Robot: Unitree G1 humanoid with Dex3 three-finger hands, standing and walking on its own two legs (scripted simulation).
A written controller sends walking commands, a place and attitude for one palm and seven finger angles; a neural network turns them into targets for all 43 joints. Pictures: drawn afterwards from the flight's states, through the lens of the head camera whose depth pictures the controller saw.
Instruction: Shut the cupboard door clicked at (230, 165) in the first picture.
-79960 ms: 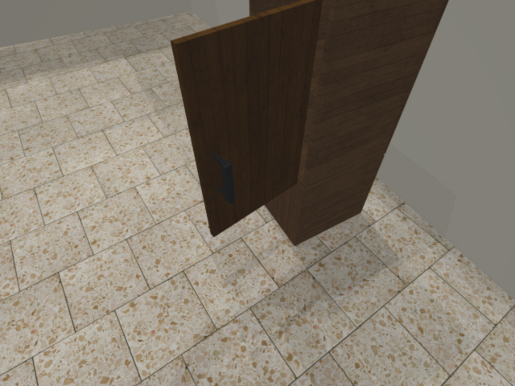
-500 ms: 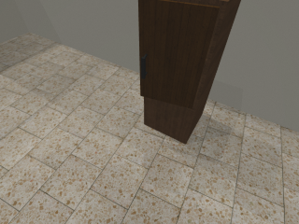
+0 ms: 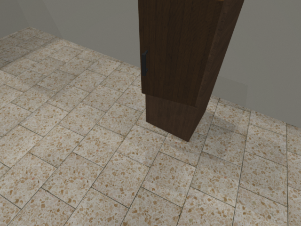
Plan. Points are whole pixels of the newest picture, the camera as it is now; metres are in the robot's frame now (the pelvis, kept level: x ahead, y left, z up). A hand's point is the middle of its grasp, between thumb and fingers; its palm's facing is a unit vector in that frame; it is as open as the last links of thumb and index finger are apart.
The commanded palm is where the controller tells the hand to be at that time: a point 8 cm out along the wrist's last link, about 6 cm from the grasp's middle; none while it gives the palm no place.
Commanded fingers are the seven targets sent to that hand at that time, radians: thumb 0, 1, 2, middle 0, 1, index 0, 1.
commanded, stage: look to check the result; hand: left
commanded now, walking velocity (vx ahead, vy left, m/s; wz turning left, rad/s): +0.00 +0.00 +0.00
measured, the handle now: (145, 63) +0.92 +0.08 -0.09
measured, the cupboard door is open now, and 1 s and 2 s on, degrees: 11 11 11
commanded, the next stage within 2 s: walk to a spot facing it in 0.06 s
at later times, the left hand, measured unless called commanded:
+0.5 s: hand out of the picture +0.02 +0.19 -0.20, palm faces +0.18 -0.96 -0.22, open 7.4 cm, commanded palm none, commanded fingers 0.00 0.90 0.90 -0.20 -0.30 -0.20 -0.30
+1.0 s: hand out of the picture +0.00 +0.19 -0.15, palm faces +0.47 -0.82 -0.31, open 7.4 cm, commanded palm none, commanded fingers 0.00 0.90 0.90 -0.20 -0.30 -0.20 -0.30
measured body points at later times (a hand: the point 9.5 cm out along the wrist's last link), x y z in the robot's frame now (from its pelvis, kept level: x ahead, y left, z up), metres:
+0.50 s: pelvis +0.01 +0.00 -0.02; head +0.04 +0.02 +0.43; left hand +0.01 +0.24 -0.18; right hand +0.06 -0.23 -0.17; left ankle +0.02 +0.11 -0.73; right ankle -0.04 -0.09 -0.74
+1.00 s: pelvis +0.05 -0.02 +0.00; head +0.09 -0.04 +0.45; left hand -0.02 +0.23 -0.12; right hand +0.23 -0.24 -0.16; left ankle +0.00 +0.11 -0.65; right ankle +0.05 -0.14 -0.74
